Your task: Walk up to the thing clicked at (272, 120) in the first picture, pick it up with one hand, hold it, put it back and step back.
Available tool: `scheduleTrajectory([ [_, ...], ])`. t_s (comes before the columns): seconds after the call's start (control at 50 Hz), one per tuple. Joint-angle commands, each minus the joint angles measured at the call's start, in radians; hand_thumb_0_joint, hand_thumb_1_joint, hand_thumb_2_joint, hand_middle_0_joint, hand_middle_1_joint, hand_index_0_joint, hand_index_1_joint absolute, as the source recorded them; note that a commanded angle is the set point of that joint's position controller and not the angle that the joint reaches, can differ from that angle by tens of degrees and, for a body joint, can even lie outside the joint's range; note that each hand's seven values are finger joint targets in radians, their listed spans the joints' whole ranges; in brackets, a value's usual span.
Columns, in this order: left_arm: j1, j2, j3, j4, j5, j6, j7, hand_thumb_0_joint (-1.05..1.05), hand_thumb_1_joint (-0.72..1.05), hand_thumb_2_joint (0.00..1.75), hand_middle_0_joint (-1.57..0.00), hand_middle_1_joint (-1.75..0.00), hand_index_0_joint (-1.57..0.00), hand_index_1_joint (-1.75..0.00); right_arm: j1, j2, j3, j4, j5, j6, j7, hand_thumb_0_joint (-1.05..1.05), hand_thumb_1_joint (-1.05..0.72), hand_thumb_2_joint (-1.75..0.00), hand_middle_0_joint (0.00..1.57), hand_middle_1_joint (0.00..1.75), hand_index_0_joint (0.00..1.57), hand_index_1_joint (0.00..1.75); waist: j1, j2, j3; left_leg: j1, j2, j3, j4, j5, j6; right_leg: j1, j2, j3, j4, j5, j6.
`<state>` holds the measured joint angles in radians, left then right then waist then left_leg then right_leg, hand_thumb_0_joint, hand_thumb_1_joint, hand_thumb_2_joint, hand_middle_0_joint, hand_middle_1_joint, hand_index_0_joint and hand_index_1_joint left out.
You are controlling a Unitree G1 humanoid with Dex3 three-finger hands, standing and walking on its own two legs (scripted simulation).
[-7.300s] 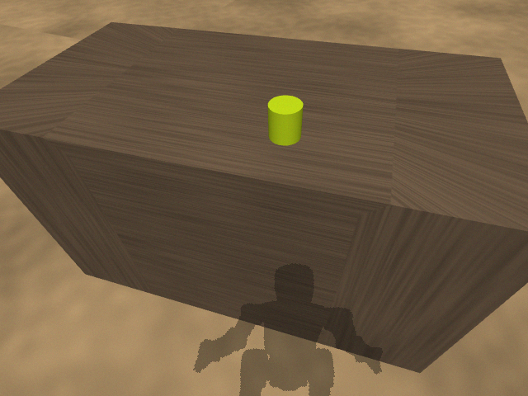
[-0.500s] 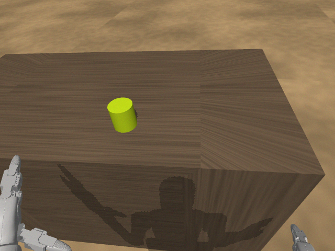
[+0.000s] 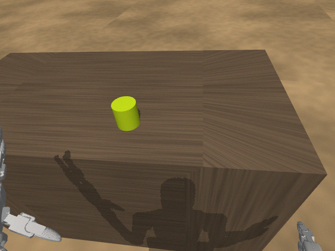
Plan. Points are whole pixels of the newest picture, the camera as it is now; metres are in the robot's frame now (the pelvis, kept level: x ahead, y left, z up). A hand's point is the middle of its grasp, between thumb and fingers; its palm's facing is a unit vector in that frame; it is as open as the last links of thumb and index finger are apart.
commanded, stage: rise first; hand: left
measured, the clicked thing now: (126, 113) +0.51 +0.19 +0.06
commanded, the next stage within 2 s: go down in 0.44 s
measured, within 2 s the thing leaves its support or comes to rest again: neither
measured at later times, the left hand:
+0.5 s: hand (21, 176) +0.20 +0.28 +0.20, palm faces +0.48 -0.76 -0.44, open 17.7 cm
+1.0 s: hand (17, 144) +0.26 +0.32 +0.20, palm faces +0.41 -0.85 -0.33, open 17.6 cm
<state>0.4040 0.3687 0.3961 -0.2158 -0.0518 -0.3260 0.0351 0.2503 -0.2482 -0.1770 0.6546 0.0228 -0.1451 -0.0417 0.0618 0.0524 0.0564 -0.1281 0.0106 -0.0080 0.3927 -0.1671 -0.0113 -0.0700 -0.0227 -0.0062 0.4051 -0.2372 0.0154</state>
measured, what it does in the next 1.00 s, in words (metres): stands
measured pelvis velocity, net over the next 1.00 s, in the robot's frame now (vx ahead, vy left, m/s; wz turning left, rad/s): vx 0.00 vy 0.00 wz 0.02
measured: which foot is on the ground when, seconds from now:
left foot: down 0.00-1.00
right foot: down 0.00-1.00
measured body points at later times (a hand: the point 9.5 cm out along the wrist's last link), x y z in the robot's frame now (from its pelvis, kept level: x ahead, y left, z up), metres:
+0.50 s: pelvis +0.00 +0.00 +0.00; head -0.01 -0.02 +0.45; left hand +0.16 +0.31 +0.22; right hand +0.17 -0.27 -0.08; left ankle +0.04 +0.13 -0.74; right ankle +0.00 -0.13 -0.74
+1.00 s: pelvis +0.00 +0.00 -0.01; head -0.02 -0.01 +0.44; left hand +0.23 +0.36 +0.22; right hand +0.17 -0.26 -0.09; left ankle +0.04 +0.13 -0.74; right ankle +0.00 -0.13 -0.74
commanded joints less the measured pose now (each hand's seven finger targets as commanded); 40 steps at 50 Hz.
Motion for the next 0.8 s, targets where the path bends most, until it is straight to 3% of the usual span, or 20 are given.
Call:
scheduleTrajectory([
  [0.0,-0.082,0.239,0.151,-0.193,-0.013,-0.067,0.017,0.00,-0.60,0.05,-0.05,-0.04,-0.04,-0.06,-0.081,-0.140,-0.042,-0.169,0.005,-0.063,-0.011,0.00,0.50,-0.04,0.05,0.05,0.05,0.05,0.004,-0.031,-0.067,0.044,-0.020,0.046,-0.060,0.071,0.025,-0.058,0.017,-0.045,-0.093,0.093,-0.014],
  [0.02,-0.099,0.218,0.118,-0.212,-0.016,-0.069,0.014,0.00,-0.61,0.05,-0.05,-0.04,-0.04,-0.06,-0.095,-0.148,-0.051,-0.162,0.007,-0.060,-0.010,0.00,0.51,-0.04,0.05,0.05,0.05,0.05,0.001,-0.017,-0.045,0.033,-0.022,0.047,-0.069,0.048,0.023,-0.075,0.017,-0.044,-0.093,0.071,-0.018],
  [0.04,-0.120,0.226,0.129,-0.230,-0.014,-0.072,0.013,0.00,-0.61,0.05,-0.05,-0.04,-0.03,-0.05,-0.096,-0.174,-0.073,-0.196,0.005,-0.065,-0.012,0.00,0.51,-0.04,0.05,0.05,0.05,0.05,-0.009,-0.024,-0.069,0.054,-0.020,0.047,-0.066,0.054,0.023,-0.075,0.017,-0.041,-0.092,0.079,-0.016],
  [0.1,-0.105,0.231,0.145,-0.229,-0.016,-0.073,0.012,0.00,-0.61,0.06,-0.05,-0.04,-0.04,-0.06,-0.071,-0.103,-0.021,-0.161,0.011,-0.060,-0.002,0.00,0.50,-0.05,0.05,0.05,0.05,0.05,0.012,-0.001,-0.040,0.025,-0.021,0.045,-0.072,0.041,0.022,-0.066,0.019,-0.048,-0.093,0.061,-0.020],
  [0.14,-0.110,0.237,0.152,-0.224,-0.016,-0.075,0.014,0.00,-0.61,0.06,-0.05,-0.04,-0.03,-0.06,-0.084,-0.176,-0.080,-0.191,0.008,-0.065,-0.008,0.00,0.50,-0.05,0.05,0.05,0.05,0.05,0.000,-0.005,-0.059,0.041,-0.015,0.042,-0.074,0.044,0.018,-0.067,0.026,-0.050,-0.084,0.067,-0.021],
  [0.2,-0.135,0.217,0.134,-0.243,-0.015,-0.082,0.009,0.00,-0.61,0.07,-0.05,-0.04,-0.03,-0.06,-0.086,-0.127,-0.038,-0.213,0.010,-0.065,0.001,0.00,0.50,-0.05,0.05,0.05,0.05,0.05,0.005,-0.011,-0.050,0.032,-0.013,0.039,-0.076,0.038,0.018,-0.061,0.026,-0.050,-0.083,0.062,-0.023],
  [0.3,-0.142,0.247,0.169,-0.238,-0.019,-0.081,0.010,0.00,-0.61,0.08,-0.06,-0.05,-0.04,-0.07,-0.057,-0.158,-0.075,-0.202,0.009,-0.068,-0.006,0.00,0.49,-0.06,0.05,0.05,0.05,0.05,-0.008,-0.029,-0.075,0.052,-0.021,0.045,-0.057,0.061,0.023,-0.067,0.015,-0.042,-0.090,0.089,-0.013],
  [0.32,-0.129,0.239,0.162,-0.239,-0.019,-0.081,0.009,0.00,-0.61,0.08,-0.06,-0.05,-0.04,-0.07,-0.055,-0.119,-0.043,-0.184,0.012,-0.063,-0.002,0.00,0.49,-0.06,0.05,0.05,0.05,0.05,0.005,-0.016,-0.057,0.044,-0.022,0.045,-0.060,0.070,0.022,-0.071,0.015,-0.044,-0.087,0.095,-0.015],
  [0.44,-0.164,0.261,0.189,-0.260,-0.022,-0.088,0.011,0.00,-0.61,0.10,-0.05,-0.04,-0.03,-0.07,-0.078,-0.152,-0.064,-0.226,0.011,-0.065,-0.002,0.00,0.50,-0.06,0.05,0.05,0.05,0.05,0.004,-0.020,-0.058,0.034,-0.020,0.044,-0.061,0.060,0.020,-0.069,0.020,-0.047,-0.083,0.082,-0.018],
  [0.48,-0.155,0.231,0.159,-0.258,-0.020,-0.086,0.006,0.00,-0.61,0.10,-0.05,-0.05,-0.03,-0.07,-0.060,-0.101,-0.025,-0.208,0.012,-0.063,0.004,0.00,0.50,-0.07,0.05,0.05,0.05,0.05,0.011,-0.009,-0.063,0.034,-0.018,0.042,-0.064,0.057,0.020,-0.058,0.019,-0.047,-0.080,0.081,-0.020],
  [0.5,-0.161,0.249,0.183,-0.246,-0.021,-0.087,0.010,0.00,-0.61,0.06,-0.05,-0.09,-0.05,-0.09,-0.065,-0.131,-0.047,-0.225,0.010,-0.065,0.000,0.00,0.49,-0.06,0.05,0.05,0.05,0.05,0.005,-0.015,-0.075,0.040,-0.015,0.040,-0.060,0.067,0.020,-0.055,0.020,-0.047,-0.077,0.091,-0.018],
  [0.52,-0.138,0.171,0.164,-0.245,-0.035,-0.131,-0.020,0.00,-0.61,0.10,-0.03,-0.02,0.00,-0.06,-0.099,-0.095,-0.033,-0.198,-0.007,-0.055,0.011,0.00,0.54,-0.05,0.05,0.05,0.05,0.05,0.005,-0.063,-0.106,0.004,-0.014,0.031,-0.016,0.078,0.013,-0.066,0.025,-0.051,-0.036,0.085,-0.017],
  [0.54,-0.182,0.304,0.225,-0.225,-0.019,-0.102,0.005,0.00,-0.61,0.06,-0.05,-0.09,-0.05,-0.10,-0.092,-0.168,-0.075,-0.248,0.007,-0.060,-0.002,0.00,0.49,-0.06,0.05,0.05,0.05,0.05,0.009,-0.007,-0.074,0.042,-0.020,0.044,-0.058,0.063,0.018,-0.063,0.016,-0.044,-0.075,0.085,-0.017],
  [0.56,-0.155,0.183,0.165,-0.223,-0.037,-0.136,-0.024,0.00,-0.61,0.10,-0.03,-0.02,0.00,-0.05,-0.060,-0.114,-0.055,-0.161,-0.009,-0.044,0.008,0.00,0.54,-0.05,0.05,0.05,0.05,0.05,-0.011,-0.049,-0.099,0.010,-0.017,0.036,-0.010,0.070,0.015,-0.082,0.019,-0.043,-0.037,0.088,-0.016],
  [0.58,-0.204,0.329,0.242,-0.239,-0.020,-0.114,0.002,0.00,-0.61,0.06,-0.05,-0.10,-0.05,-0.10,-0.058,-0.148,-0.063,-0.226,0.007,-0.051,-0.002,0.00,0.49,-0.05,0.05,0.05,0.05,0.05,0.008,0.024,-0.075,0.039,-0.027,0.048,-0.047,0.074,0.019,-0.077,0.008,-0.037,-0.074,0.100,-0.014],
  [0.6,-0.189,0.174,0.168,-0.219,-0.044,-0.152,-0.031,0.00,-0.59,0.07,-0.05,-0.08,-0.05,-0.09,-0.091,-0.091,-0.031,-0.193,-0.009,-0.043,0.013,0.00,0.50,-0.05,0.05,0.05,0.05,0.05,-0.016,-0.060,-0.096,0.000,-0.020,0.038,-0.001,0.057,0.016,-0.091,0.019,-0.043,-0.034,0.077,-0.012],
  [0.66,-0.253,0.268,0.224,-0.171,-0.052,-0.162,-0.048,0.00,-0.61,0.07,-0.06,-0.09,-0.06,-0.10,-0.096,-0.121,-0.058,-0.167,-0.008,-0.025,0.009,0.00,0.50,-0.05,0.05,0.05,0.05,0.05,-0.012,-0.030,-0.083,-0.026,-0.030,0.043,0.008,0.030,0.017,-0.127,0.010,-0.036,-0.032,0.051,-0.011],
  [0.7,-0.318,0.285,0.221,-0.143,-0.054,-0.153,-0.053,0.00,-0.61,0.07,-0.06,-0.09,-0.06,-0.09,-0.114,-0.150,-0.071,-0.178,-0.010,-0.018,0.005,0.00,0.51,-0.05,0.05,0.05,0.05,0.05,-0.024,-0.006,-0.079,-0.037,-0.027,0.040,0.001,-0.016,0.013,-0.139,0.014,-0.036,-0.027,0.013,-0.015],
  [0.74,-0.389,0.281,0.207,-0.077,-0.067,-0.136,-0.068,0.00,-0.61,0.05,-0.06,-0.07,-0.06,-0.07,-0.148,-0.094,-0.014,-0.186,-0.004,-0.016,0.002,0.00,0.51,-0.05,0.05,0.05,0.05,0.05,-0.039,-0.018,-0.055,-0.058,-0.029,0.039,-0.001,-0.073,0.017,-0.167,0.013,-0.036,-0.032,-0.035,-0.011],
  [0.78,-0.465,0.325,0.202,-0.024,-0.077,-0.108,-0.091,0.00,-0.60,0.07,-0.06,-0.06,-0.05,-0.07,-0.123,-0.124,-0.031,-0.149,-0.001,-0.016,-0.017,0.00,0.51,-0.05,0.05,0.05,0.05,0.05,-0.055,-0.015,-0.060,-0.062,-0.031,0.038,-0.003,-0.119,0.020,-0.188,0.009,-0.030,-0.039,-0.072,-0.009],
])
